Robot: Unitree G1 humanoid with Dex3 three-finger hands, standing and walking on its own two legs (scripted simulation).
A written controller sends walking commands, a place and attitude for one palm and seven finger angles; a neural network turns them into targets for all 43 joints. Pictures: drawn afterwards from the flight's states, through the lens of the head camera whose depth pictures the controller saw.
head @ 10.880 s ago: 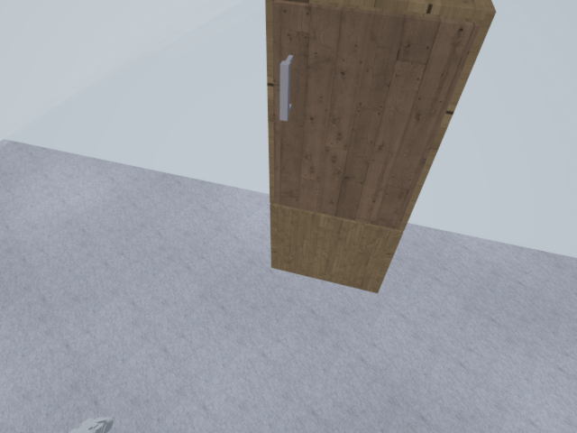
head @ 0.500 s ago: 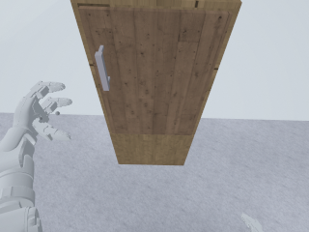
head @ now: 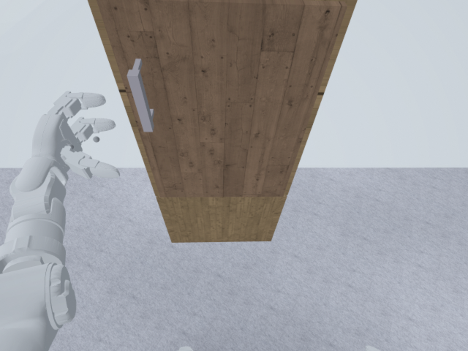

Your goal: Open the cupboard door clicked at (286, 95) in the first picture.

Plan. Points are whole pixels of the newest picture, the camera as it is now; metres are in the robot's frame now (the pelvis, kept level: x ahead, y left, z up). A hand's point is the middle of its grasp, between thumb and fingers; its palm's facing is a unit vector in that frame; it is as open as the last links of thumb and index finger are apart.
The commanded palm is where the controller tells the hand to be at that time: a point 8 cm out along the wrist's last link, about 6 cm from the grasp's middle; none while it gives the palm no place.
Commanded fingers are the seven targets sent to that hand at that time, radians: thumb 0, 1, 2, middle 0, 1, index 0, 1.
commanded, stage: move the hooked fingers beside the handle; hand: left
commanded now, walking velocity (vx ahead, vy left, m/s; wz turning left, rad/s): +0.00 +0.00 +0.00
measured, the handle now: (143, 97) +0.57 +0.18 +0.10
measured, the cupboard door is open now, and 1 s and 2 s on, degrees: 0 0 0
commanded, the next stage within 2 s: slide the fingers in behind the handle in 1.36 s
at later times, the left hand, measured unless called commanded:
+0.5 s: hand (111, 108) +0.52 +0.23 +0.11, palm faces +0.02 -1.00 +0.00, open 14.0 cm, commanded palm +0.50 +0.28 +0.11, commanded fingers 0.00 -0.50 0.30 -0.30 -1.20 -0.30 -1.20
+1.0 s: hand (105, 109) +0.52 +0.24 +0.11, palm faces +0.02 -1.00 +0.01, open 14.0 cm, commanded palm +0.50 +0.28 +0.10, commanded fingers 0.00 -0.50 0.30 -0.30 -1.20 -0.30 -1.20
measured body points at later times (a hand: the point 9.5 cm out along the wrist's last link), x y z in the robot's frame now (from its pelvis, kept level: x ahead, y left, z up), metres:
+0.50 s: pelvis +0.00 -0.01 -0.01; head +0.11 +0.00 +0.43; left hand +0.51 +0.28 +0.12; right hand -0.02 -0.29 -0.11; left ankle +0.02 +0.10 -0.71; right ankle -0.01 -0.12 -0.71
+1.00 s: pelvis +0.02 +0.00 -0.01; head +0.12 +0.02 +0.43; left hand +0.51 +0.29 +0.11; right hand +0.01 -0.27 -0.12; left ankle +0.02 +0.10 -0.71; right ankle -0.01 -0.12 -0.71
